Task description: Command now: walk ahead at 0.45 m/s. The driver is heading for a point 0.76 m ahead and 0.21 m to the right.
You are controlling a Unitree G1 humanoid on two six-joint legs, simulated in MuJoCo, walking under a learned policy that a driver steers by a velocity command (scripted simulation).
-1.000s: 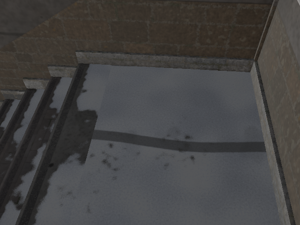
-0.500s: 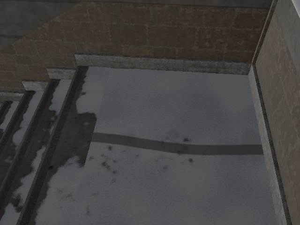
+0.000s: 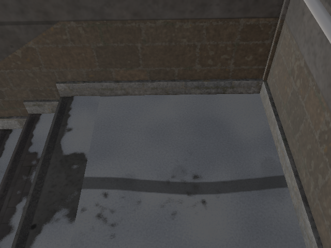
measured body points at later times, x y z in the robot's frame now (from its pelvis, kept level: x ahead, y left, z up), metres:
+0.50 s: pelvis +0.30 -0.01 -0.21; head +0.30 -0.01 +0.24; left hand +0.15 +0.16 -0.35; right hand +0.53 -0.20 -0.29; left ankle +0.48 +0.12 -0.92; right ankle +0.12 -0.12 -0.85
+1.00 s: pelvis +0.59 -0.05 -0.31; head +0.61 -0.07 +0.14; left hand +0.90 +0.09 -0.37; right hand +0.47 -0.30 -0.46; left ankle +0.48 +0.12 -1.03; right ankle +0.70 -0.19 -1.02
